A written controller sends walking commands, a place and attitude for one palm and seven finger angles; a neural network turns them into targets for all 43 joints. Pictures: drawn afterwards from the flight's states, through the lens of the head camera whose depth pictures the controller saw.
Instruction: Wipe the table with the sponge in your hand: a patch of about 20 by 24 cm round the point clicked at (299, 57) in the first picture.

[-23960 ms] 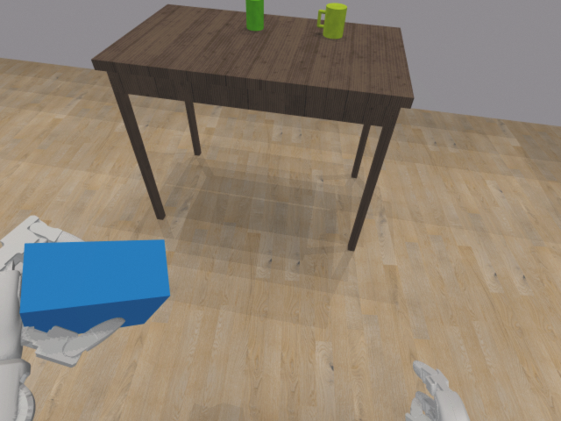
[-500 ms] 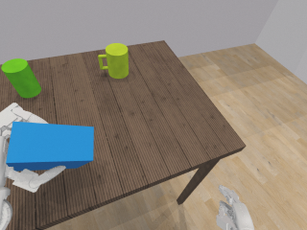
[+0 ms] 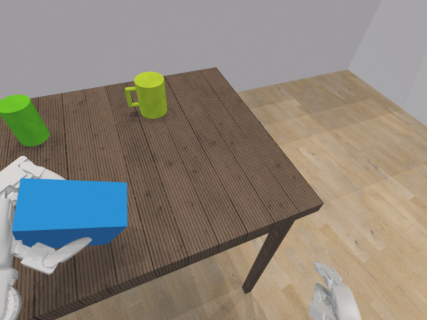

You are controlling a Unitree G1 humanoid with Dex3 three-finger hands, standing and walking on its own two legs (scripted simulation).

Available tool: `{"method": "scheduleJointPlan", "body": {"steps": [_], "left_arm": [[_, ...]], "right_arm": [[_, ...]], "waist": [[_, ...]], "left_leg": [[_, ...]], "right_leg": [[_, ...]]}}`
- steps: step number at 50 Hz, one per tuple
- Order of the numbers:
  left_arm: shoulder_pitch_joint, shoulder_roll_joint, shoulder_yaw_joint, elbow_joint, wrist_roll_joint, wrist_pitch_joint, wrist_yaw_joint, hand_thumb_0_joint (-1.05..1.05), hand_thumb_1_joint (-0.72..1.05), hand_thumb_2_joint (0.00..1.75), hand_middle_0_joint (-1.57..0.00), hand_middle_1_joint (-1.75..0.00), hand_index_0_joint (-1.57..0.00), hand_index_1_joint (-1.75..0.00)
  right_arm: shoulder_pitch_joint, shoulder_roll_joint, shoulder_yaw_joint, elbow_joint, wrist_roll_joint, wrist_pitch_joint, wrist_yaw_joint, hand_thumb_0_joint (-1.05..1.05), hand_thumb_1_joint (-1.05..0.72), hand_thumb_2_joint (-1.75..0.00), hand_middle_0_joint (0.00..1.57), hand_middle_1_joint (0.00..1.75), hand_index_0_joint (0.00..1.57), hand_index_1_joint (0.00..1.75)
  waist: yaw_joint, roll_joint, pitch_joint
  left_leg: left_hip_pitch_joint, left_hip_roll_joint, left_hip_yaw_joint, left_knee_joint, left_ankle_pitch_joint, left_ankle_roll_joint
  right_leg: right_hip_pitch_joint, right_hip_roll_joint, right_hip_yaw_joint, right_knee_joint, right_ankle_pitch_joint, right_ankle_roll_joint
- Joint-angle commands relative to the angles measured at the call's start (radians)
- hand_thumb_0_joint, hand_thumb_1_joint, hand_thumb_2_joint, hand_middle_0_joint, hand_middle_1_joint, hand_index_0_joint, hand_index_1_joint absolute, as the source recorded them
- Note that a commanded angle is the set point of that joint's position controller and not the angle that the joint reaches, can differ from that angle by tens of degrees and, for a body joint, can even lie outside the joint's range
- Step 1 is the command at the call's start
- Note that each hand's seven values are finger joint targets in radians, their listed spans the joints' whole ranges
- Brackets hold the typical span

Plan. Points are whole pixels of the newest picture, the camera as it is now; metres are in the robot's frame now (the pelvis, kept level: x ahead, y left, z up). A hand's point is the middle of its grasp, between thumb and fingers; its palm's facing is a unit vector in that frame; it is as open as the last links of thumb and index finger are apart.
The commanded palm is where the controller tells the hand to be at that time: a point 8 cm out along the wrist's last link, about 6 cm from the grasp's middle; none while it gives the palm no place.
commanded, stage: shuffle to correct the standing spot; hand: left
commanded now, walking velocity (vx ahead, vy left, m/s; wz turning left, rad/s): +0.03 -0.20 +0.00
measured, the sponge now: (87, 217) +0.23 +0.21 +0.13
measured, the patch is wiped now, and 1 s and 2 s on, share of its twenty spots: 0.00 0.00 0.00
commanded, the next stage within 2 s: none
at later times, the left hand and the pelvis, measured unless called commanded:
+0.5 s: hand (98, 208) +0.23 +0.19 +0.15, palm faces +0.32 -0.86 -0.39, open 10.5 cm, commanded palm +0.17 +0.23 +0.17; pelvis +0.01 -0.05 +0.00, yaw -1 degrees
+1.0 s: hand (124, 200) +0.25 +0.16 +0.15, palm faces +0.31 -0.86 -0.41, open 10.5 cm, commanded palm +0.18 +0.20 +0.17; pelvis +0.02 -0.08 -0.01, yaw +0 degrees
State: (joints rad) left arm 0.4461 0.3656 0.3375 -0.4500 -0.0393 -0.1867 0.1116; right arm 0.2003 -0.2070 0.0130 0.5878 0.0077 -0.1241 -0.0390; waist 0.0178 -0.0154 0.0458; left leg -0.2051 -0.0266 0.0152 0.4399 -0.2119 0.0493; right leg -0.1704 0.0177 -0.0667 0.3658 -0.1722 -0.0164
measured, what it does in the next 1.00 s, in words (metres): shifts its weight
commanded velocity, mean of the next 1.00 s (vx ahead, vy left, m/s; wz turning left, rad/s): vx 0.03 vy -0.20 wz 0.00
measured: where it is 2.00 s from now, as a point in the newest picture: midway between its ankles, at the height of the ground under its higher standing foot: outside the picture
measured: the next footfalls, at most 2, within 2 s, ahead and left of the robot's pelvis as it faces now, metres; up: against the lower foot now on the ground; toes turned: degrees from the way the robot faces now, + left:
none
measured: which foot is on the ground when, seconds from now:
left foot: down 0.00-1.00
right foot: down 0.00-1.00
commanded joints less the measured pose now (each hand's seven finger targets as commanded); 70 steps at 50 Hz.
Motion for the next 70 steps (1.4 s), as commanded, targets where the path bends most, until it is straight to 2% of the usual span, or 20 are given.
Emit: {"method": "scheduleJointPlan", "body": {"steps": [1,10,17,23,31,32,33,35,37,39,43,46,48,51,52,54,60,62,66,70], "left_arm": [[-0.123,0.162,0.106,-0.231,-0.017,-0.062,0.018,0.00,0.10,1.30,-1.20,-1.60,-1.20,-1.60],[-0.135,0.171,0.108,-0.291,-0.027,-0.053,0.012,0.00,0.10,1.30,-1.20,-1.60,-1.20,-1.60],[-0.037,0.185,0.143,-0.266,-0.042,-0.032,0.007,0.00,0.10,1.30,-1.20,-1.60,-1.20,-1.60],[-0.044,0.169,0.122,-0.270,-0.059,-0.018,0.001,0.00,0.10,1.30,-1.20,-1.60,-1.20,-1.60],[-0.075,0.204,0.143,-0.324,-0.069,-0.001,0.016,0.00,0.10,1.30,-1.20,-1.60,-1.20,-1.60],[-0.053,0.210,0.149,-0.317,-0.069,0.001,0.024,0.00,0.10,1.30,-1.20,-1.60,-1.20,-1.60],[-0.054,0.185,0.130,-0.318,-0.072,0.000,0.024,0.00,0.10,1.30,-1.20,-1.60,-1.20,-1.60],[-0.062,0.209,0.151,-0.329,-0.073,-0.001,0.022,0.00,0.10,1.30,-1.20,-1.60,-1.20,-1.60],[-0.039,0.221,0.159,-0.328,-0.071,-0.004,0.026,0.00,0.10,1.30,-1.20,-1.60,-1.20,-1.60],[-0.028,0.216,0.162,-0.322,-0.068,-0.002,0.020,0.00,0.10,1.30,-1.20,-1.60,-1.20,-1.60],[-0.012,0.199,0.153,-0.300,-0.067,0.006,0.013,0.00,0.10,1.30,-1.20,-1.60,-1.20,-1.60],[-0.013,0.211,0.166,-0.299,-0.072,0.012,0.006,0.00,0.10,1.30,-1.20,-1.60,-1.20,-1.60],[0.016,0.191,0.148,-0.302,-0.075,0.011,0.010,0.00,0.10,1.30,-1.20,-1.60,-1.20,-1.60],[0.000,0.226,0.174,-0.345,-0.077,0.002,0.008,0.00,0.10,1.30,-1.20,-1.60,-1.20,-1.60],[0.006,0.229,0.169,-0.359,-0.075,0.000,0.012,0.00,0.10,1.30,-1.20,-1.60,-1.20,-1.60],[-0.020,0.234,0.174,-0.369,-0.070,-0.002,0.011,0.00,0.10,1.30,-1.20,-1.60,-1.20,-1.60],[-0.038,0.212,0.156,-0.315,-0.068,0.013,0.007,0.00,0.10,1.30,-1.20,-1.60,-1.20,-1.60],[-0.018,0.193,0.138,-0.295,-0.069,0.018,0.009,0.00,0.10,1.30,-1.20,-1.60,-1.20,-1.60],[-0.052,0.194,0.130,-0.309,-0.067,0.018,0.008,0.00,0.10,1.30,-1.20,-1.60,-1.20,-1.60],[-0.081,0.206,0.131,-0.343,-0.063,0.012,0.015,0.00,0.10,1.30,-1.20,-1.60,-1.20,-1.60]], "right_arm": [[-0.085,-0.125,-0.053,-0.160,0.007,-0.049,-0.011,0.00,-0.90,-0.90,0.20,0.30,0.20,0.30],[-0.090,-0.117,-0.057,-0.179,0.010,-0.042,0.004,0.00,-0.90,-0.90,0.20,0.30,0.20,0.30],[-0.096,-0.112,-0.060,-0.183,0.018,-0.027,0.010,0.00,-0.90,-0.90,0.20,0.30,0.20,0.30],[-0.084,-0.115,-0.062,-0.182,0.013,-0.012,0.003,0.00,-0.90,-0.90,0.20,0.30,0.20,0.30],[-0.080,-0.114,-0.071,-0.180,0.019,-0.001,-0.002,0.00,-0.90,-0.90,0.20,0.30,0.20,0.30],[-0.097,-0.110,-0.066,-0.170,0.027,0.001,-0.002,0.00,-0.90,-0.90,0.20,0.30,0.20,0.30],[-0.084,-0.108,-0.061,-0.169,0.020,0.006,-0.002,0.00,-0.90,-0.90,0.20,0.30,0.20,0.30],[-0.087,-0.115,-0.068,-0.174,0.020,0.007,-0.003,0.00,-0.90,-0.90,0.20,0.30,0.20,0.30],[-0.107,-0.116,-0.063,-0.166,0.023,0.010,-0.006,0.00,-0.90,-0.90,0.20,0.30,0.20,0.30],[-0.094,-0.121,-0.068,-0.174,0.015,0.018,-0.008,0.00,-0.90,-0.90,0.20,0.30,0.20,0.30],[-0.082,-0.120,-0.070,-0.172,0.017,0.028,-0.002,0.00,-0.90,-0.90,0.20,0.30,0.20,0.30],[-0.073,-0.123,-0.081,-0.182,0.021,0.033,0.003,0.00,-0.90,-0.90,0.20,0.30,0.20,0.30],[-0.081,-0.116,-0.073,-0.179,0.022,0.037,0.005,0.00,-0.90,-0.90,0.20,0.30,0.20,0.30],[-0.091,-0.117,-0.073,-0.187,0.016,0.036,0.001,0.00,-0.90,-0.90,0.20,0.30,0.20,0.30],[-0.110,-0.117,-0.068,-0.181,0.021,0.036,-0.001,0.00,-0.90,-0.90,0.20,0.30,0.20,0.30],[-0.097,-0.121,-0.071,-0.185,0.013,0.037,-0.005,0.00,-0.90,-0.90,0.20,0.30,0.20,0.30],[-0.080,-0.123,-0.078,-0.180,0.016,0.034,-0.003,0.00,-0.90,-0.90,0.20,0.30,0.20,0.30],[-0.094,-0.117,-0.072,-0.176,0.025,0.033,-0.001,0.00,-0.90,-0.90,0.20,0.30,0.20,0.30],[-0.085,-0.117,-0.071,-0.187,0.022,0.038,0.000,0.00,-0.90,-0.90,0.20,0.30,0.20,0.30],[-0.098,-0.118,-0.063,-0.188,0.019,0.032,-0.004,0.00,-0.90,-0.90,0.20,0.30,0.20,0.30]], "waist": [[-0.006,0.057,-0.121],[-0.005,0.128,-0.134],[-0.009,0.084,-0.159],[-0.015,0.075,-0.154],[-0.020,0.002,-0.151],[-0.023,0.031,-0.141],[-0.026,0.025,-0.142],[-0.022,0.026,-0.139],[-0.022,0.091,-0.142],[-0.017,0.103,-0.148],[-0.022,0.054,-0.178],[-0.024,-0.010,-0.193],[-0.027,0.005,-0.192],[-0.020,0.025,-0.172],[-0.021,0.080,-0.170],[-0.018,0.105,-0.158],[-0.022,0.063,-0.153],[-0.025,0.077,-0.139],[-0.023,0.026,-0.109],[-0.022,0.083,-0.099]], "left_leg": [[-0.031,0.118,-0.121,-0.119,0.033,-0.032],[-0.028,0.157,-0.132,-0.123,0.056,-0.028],[0.012,0.165,-0.102,-0.057,0.157,-0.026],[-0.011,0.157,-0.081,-0.010,0.066,-0.015],[-0.014,0.090,-0.015,0.151,-0.023,-0.024],[0.008,0.090,-0.019,0.149,-0.015,-0.021],[-0.008,0.096,-0.020,0.141,-0.007,-0.020],[-0.008,0.104,-0.026,0.126,0.027,-0.020],[0.018,0.130,-0.048,0.083,0.090,-0.011],[-0.012,0.169,-0.072,0.057,0.168,0.001],[-0.011,0.164,-0.043,0.105,0.248,-0.005],[-0.026,0.127,-0.007,0.164,0.178,-0.022],[0.000,0.124,-0.014,0.142,0.143,-0.017],[0.003,0.153,-0.038,0.099,0.130,-0.009],[0.031,0.163,-0.054,0.070,0.158,-0.003],[-0.004,0.191,-0.077,0.053,0.179,0.004],[-0.024,0.167,-0.054,0.083,0.102,-0.010],[-0.003,0.152,-0.049,0.073,0.037,-0.009],[-0.037,0.140,-0.050,0.076,-0.076,-0.009],[-0.036,0.166,-0.090,0.008,-0.074,0.000]], "right_leg": [[0.074,-0.073,0.101,-0.039,0.055,-0.007],[0.077,-0.050,0.077,-0.004,0.058,-0.003],[0.047,-0.049,0.078,-0.008,0.116,-0.006],[0.025,-0.073,0.112,-0.019,0.087,-0.017],[-0.028,-0.164,0.214,-0.085,0.048,-0.040],[-0.065,-0.165,0.224,-0.092,0.036,-0.048],[-0.042,-0.165,0.198,-0.082,0.027,-0.050],[-0.030,-0.155,0.188,-0.063,0.067,-0.039],[-0.035,-0.129,0.157,-0.026,0.118,-0.022],[0.024,-0.092,0.117,0.014,0.193,0.019],[0.085,-0.099,0.101,0.033,0.328,0.022],[0.108,-0.138,0.135,0.019,0.413,0.015],[0.066,-0.143,0.139,0.015,0.347,0.004],[0.042,-0.126,0.133,0.011,0.279,0.025],[0.020,-0.112,0.130,0.020,0.253,0.023],[0.046,-0.089,0.111,0.026,0.228,0.041],[0.055,-0.105,0.128,-0.001,0.212,0.029],[0.007,-0.109,0.146,-0.025,0.148,0.020],[-0.027,-0.120,0.169,-0.071,-0.003,0.016],[-0.034,-0.094,0.146,-0.053,-0.032,0.005]]}}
